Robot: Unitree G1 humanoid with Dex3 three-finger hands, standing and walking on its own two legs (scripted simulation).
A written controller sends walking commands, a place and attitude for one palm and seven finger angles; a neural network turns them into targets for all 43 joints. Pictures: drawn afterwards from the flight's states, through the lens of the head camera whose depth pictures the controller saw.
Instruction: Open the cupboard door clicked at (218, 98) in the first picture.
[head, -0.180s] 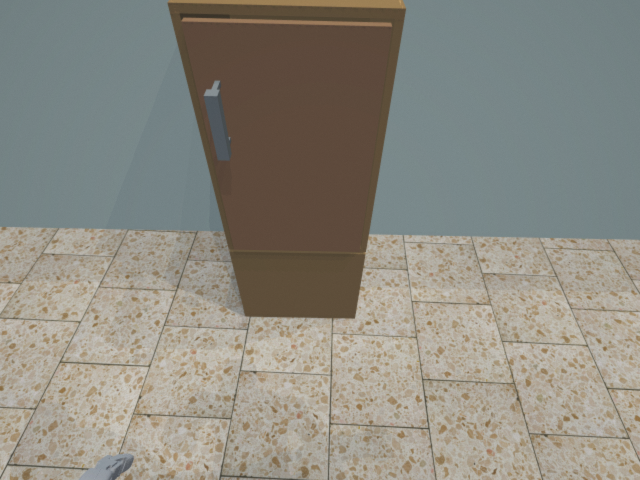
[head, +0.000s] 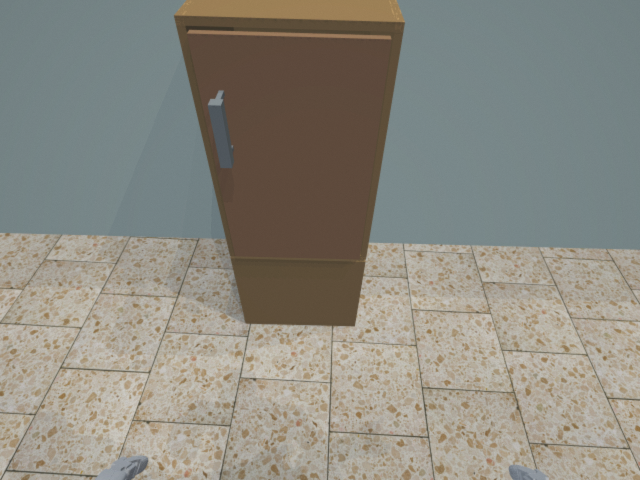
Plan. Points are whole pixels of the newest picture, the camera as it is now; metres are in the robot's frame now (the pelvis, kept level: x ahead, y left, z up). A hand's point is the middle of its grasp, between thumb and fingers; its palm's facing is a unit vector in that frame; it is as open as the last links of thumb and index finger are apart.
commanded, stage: stand and wait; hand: left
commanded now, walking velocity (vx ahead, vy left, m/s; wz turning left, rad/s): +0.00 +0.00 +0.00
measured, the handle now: (223, 129) +0.72 +0.24 +0.06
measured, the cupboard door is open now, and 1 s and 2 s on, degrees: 0 0 0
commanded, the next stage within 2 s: look at it before walking up in 0.64 s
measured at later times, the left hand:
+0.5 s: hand out of the picture +0.05 +0.23 -0.15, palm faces -0.03 -0.94 -0.33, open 7.4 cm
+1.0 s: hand out of the picture +0.05 +0.22 -0.15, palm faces -0.04 -0.95 -0.32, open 7.4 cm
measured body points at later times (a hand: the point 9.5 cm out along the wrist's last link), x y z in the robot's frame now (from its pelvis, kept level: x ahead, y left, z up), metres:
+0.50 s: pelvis -0.02 -0.01 +0.01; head -0.01 -0.01 +0.46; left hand +0.05 +0.28 -0.13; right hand +0.06 -0.30 -0.13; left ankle -0.03 +0.11 -0.74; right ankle -0.03 -0.14 -0.74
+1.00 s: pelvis -0.02 -0.02 +0.01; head -0.02 -0.02 +0.46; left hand +0.05 +0.27 -0.13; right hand +0.04 -0.31 -0.13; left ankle -0.03 +0.11 -0.74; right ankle -0.03 -0.14 -0.74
